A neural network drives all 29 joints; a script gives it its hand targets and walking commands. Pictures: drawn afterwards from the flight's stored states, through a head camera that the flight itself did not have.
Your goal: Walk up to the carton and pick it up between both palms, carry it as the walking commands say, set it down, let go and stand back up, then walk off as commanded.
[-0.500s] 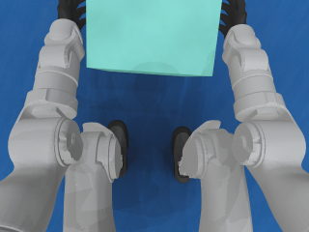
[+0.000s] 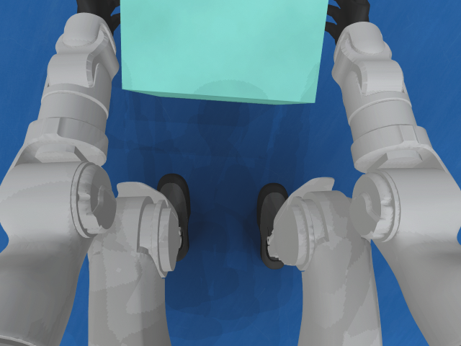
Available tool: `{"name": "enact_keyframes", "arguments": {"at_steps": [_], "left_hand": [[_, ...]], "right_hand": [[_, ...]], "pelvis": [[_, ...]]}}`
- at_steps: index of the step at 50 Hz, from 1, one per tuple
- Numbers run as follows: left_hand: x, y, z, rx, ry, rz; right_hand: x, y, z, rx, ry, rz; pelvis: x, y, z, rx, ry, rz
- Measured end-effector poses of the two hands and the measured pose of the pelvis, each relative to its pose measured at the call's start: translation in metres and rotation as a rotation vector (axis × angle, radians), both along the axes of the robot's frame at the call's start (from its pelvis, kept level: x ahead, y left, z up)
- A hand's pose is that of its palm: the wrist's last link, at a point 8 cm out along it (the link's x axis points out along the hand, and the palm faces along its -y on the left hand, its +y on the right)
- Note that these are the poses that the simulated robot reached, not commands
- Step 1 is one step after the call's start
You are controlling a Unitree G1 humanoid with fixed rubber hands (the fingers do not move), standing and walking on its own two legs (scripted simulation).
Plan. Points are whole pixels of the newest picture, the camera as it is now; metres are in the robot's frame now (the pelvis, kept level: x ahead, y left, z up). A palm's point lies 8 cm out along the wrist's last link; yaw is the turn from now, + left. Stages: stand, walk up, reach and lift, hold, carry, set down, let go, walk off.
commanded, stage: set down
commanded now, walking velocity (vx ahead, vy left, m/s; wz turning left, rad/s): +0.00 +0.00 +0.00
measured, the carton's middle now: (223, 32) +0.53 +0.02 -0.26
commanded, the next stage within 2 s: none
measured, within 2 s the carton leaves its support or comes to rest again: neither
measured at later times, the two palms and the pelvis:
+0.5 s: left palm (97, 21) +0.52 +0.19 -0.19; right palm (348, 26) +0.52 -0.15 -0.19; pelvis +0.00 +0.00 -0.01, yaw +0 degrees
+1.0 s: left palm (93, 26) +0.52 +0.20 -0.20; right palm (348, 26) +0.52 -0.16 -0.20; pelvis +0.00 +0.00 -0.01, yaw +0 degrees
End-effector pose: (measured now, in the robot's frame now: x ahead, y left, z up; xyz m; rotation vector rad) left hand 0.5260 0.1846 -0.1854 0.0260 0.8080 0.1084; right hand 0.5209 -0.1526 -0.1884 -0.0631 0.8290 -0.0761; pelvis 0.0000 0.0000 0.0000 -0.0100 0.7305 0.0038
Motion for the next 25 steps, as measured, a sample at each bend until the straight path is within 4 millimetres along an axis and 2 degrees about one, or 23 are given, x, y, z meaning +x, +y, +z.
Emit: {"name": "enact_keyframes", "arguments": {"at_steps": [25], "left_hand": [[-0.0023, 0.0023, -0.0047, 0.0, 0.006, -0.004]], "right_hand": [[0.0006, 0.0005, -0.0017, 0.015, -0.014, 0.013]], "pelvis": [[-0.0016, 0.0008, -0.005, -0.002, -0.015, -0.003]]}}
